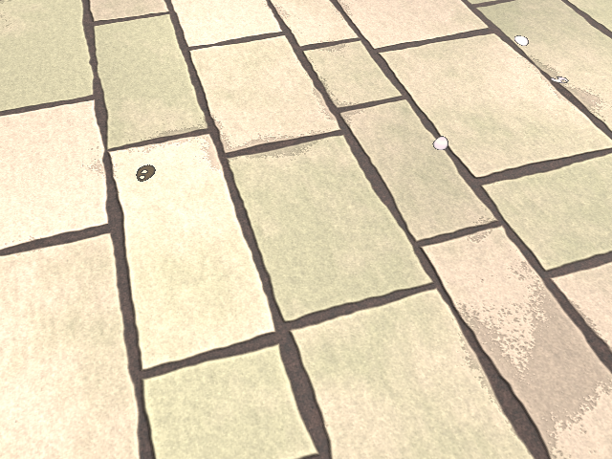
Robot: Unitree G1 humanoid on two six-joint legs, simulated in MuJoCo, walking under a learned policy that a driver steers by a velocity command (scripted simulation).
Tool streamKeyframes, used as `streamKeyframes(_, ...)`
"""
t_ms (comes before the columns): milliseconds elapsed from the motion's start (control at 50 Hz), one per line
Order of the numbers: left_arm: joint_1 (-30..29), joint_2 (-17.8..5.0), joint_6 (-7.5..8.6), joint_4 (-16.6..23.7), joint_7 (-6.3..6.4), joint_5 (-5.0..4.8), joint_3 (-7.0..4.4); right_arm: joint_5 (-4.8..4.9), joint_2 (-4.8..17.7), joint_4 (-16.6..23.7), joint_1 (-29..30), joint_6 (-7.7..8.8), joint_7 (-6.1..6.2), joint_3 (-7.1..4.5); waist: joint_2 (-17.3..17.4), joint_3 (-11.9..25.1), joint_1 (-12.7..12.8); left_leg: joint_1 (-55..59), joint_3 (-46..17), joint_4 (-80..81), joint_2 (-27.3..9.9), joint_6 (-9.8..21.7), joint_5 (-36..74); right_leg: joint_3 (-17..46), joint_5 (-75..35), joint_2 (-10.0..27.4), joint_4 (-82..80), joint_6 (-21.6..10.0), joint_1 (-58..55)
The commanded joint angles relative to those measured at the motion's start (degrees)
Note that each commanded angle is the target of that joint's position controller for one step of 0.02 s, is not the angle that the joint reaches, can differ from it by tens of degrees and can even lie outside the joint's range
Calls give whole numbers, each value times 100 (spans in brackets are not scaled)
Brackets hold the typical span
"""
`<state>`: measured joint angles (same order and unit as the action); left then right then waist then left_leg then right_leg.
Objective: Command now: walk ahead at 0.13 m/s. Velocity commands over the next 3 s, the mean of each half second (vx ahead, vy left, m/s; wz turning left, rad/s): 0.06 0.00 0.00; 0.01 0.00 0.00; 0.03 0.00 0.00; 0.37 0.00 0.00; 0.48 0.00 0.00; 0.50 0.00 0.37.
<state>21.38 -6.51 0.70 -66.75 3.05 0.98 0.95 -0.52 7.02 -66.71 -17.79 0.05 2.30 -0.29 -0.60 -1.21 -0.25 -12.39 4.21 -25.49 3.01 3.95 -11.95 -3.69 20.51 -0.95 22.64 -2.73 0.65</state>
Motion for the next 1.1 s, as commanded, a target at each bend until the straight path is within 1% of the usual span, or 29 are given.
streamKeyframes(20,783,-525,12,-28,-7,-1,-122,-18,383,192,-84,13,-50,-85,-378,-1066,139,-690,-531,-163,-308,175,-1253,1153,1422,906,-912,-562,1051)
streamKeyframes(40,791,-510,37,-38,7,-8,-120,-29,185,250,-12,57,-65,-26,-512,-1250,115,-814,-391,-398,-263,109,-723,1376,1021,1158,-1077,-626,1126)
streamKeyframes(60,661,-415,77,-17,22,18,-81,-55,83,249,-83,99,-69,17,-468,-1305,-7,-628,-407,-341,-367,63,-259,1371,217,1302,-1018,-608,1271)
streamKeyframes(80,566,-309,122,20,20,43,-42,-48,113,197,-250,141,-61,25,-255,-1220,-92,-327,-566,-131,-480,62,246,1123,-677,1169,-797,-496,1300)
streamKeyframes(100,591,-287,156,35,7,49,-38,-28,239,129,-401,184,-46,1,80,-1043,-80,-61,-754,7,-595,111,1029,753,-1508,882,-450,-337,1116)
streamKeyframes(120,722,-338,171,20,3,33,-53,-10,362,96,-515,221,-26,-26,233,-737,-26,260,-891,-5,-726,189,1922,526,-2016,701,-190,-204,916)
streamKeyframes(140,875,-362,166,-24,15,-15,-54,4,392,86,-620,242,-4,-25,194,-384,-15,600,-958,-62,-840,264,2548,448,-2119,646,-96,-118,772)
streamKeyframes(160,947,-382,148,-57,26,-61,-60,6,382,88,-674,243,16,-16,122,-163,-19,823,-1004,-80,-914,304,2875,430,-2048,613,-74,-68,673)
streamKeyframes(180,960,-377,122,-69,32,-80,-64,7,373,95,-673,229,36,-7,92,-75,-13,908,-1025,-65,-943,314,2964,432,-1927,595,-94,-41,608)
streamKeyframes(240,896,-298,35,-70,40,-54,-47,21,355,116,-565,159,83,2,85,-188,16,783,-984,63,-893,249,2640,452,-1721,611,-232,-2,519)
streamKeyframes(280,896,-277,2,-90,45,-42,-36,29,339,114,-539,133,93,3,34,-255,23,704,-958,135,-861,205,2452,458,-1743,638,-282,18,473)
streamKeyframes(420,801,-274,-26,-118,59,-33,-23,31,321,74,-484,109,87,-3,-37,-354,23,620,-950,298,-826,147,2138,478,-1674,700,-387,37,441)
streamKeyframes(600,718,-249,-21,-132,52,-25,-11,29,303,12,-477,78,68,0,-27,-465,4,535,-966,471,-797,105,1614,510,-1325,723,-508,13,555)
streamKeyframes(820,791,-189,8,-142,37,-21,10,30,280,-43,-551,57,43,19,-34,-546,-26,432,-984,582,-780,72,1061,551,-1028,725,-586,-25,726)
streamKeyframes(1100,941,-128,45,-118,21,-22,22,36,234,-73,-632,63,24,52,-29,-582,-35,314,-980,572,-784,47,872,585,-992,720,-599,-58,822)
